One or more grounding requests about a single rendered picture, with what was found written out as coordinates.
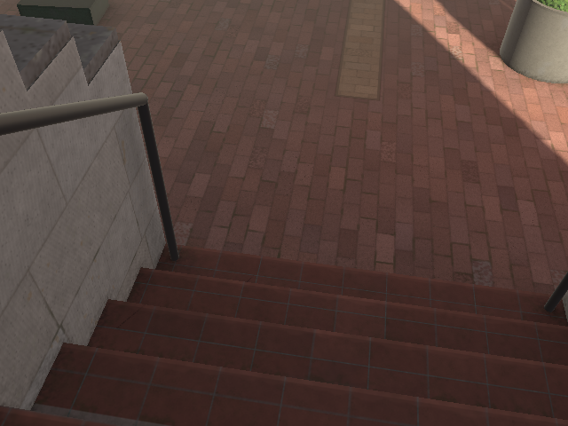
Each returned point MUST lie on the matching stairs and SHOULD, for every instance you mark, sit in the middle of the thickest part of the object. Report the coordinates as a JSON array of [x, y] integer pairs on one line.
[[220, 338]]

